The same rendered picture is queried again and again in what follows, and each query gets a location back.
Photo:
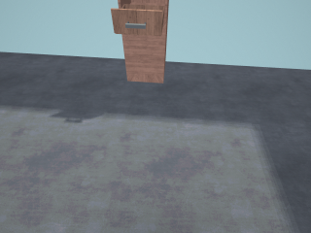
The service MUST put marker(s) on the cabinet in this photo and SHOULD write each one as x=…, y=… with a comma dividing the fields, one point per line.
x=145, y=55

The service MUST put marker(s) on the handle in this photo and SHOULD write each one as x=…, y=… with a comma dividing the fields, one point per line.
x=136, y=25

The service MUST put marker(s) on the drawer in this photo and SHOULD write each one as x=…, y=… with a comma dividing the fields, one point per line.
x=153, y=15

